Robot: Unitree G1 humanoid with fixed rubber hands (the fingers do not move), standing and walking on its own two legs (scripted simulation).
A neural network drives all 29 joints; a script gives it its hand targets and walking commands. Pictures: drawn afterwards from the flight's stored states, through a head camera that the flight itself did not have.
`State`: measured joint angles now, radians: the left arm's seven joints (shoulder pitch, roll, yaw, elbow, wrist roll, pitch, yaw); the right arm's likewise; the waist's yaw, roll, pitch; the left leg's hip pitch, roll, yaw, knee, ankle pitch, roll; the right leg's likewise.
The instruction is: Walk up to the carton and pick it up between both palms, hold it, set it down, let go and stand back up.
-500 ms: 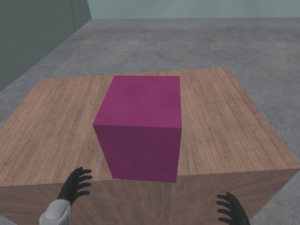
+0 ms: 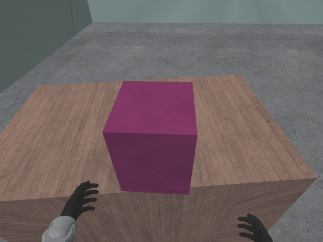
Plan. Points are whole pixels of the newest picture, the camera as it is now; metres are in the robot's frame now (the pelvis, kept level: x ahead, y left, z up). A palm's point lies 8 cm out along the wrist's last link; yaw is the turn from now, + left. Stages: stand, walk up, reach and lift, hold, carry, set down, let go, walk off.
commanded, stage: stand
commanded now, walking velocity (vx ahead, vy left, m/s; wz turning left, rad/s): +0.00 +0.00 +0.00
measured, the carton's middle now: (156, 137) +0.41 +0.03 +0.06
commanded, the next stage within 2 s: none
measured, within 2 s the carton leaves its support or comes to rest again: neither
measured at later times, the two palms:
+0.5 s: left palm (71, 222) +0.20 +0.24 -0.02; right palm out of the picture +0.12 -0.30 -0.12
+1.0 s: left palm (70, 224) +0.20 +0.24 -0.02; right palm out of the picture +0.12 -0.29 -0.12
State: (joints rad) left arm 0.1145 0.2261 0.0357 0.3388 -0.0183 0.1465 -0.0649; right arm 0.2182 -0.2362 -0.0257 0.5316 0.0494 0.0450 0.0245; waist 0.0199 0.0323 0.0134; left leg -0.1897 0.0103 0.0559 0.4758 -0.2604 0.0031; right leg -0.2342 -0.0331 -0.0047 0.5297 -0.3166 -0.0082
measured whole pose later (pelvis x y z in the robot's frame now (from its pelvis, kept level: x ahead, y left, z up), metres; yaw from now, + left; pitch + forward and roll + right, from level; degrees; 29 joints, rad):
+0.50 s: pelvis +0.02 -0.01 -0.02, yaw +1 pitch -1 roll +1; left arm 0.28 0.29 0.03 0.27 0.01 -0.20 -0.04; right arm 0.31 -0.37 -0.03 0.69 0.04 0.03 0.06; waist 0.02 0.00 0.02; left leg -0.35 -0.01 -0.01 0.79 -0.45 0.04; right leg -0.33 0.01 -0.01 0.75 -0.41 -0.04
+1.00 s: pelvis +0.01 +0.00 -0.03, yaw +2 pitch -2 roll +0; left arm 0.27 0.29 0.01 0.26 0.01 -0.21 -0.04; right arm 0.29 -0.37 -0.03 0.69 0.04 0.00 0.06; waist 0.02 0.00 0.01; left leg -0.35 -0.02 0.00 0.78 -0.40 0.02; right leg -0.33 0.01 -0.02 0.78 -0.42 -0.03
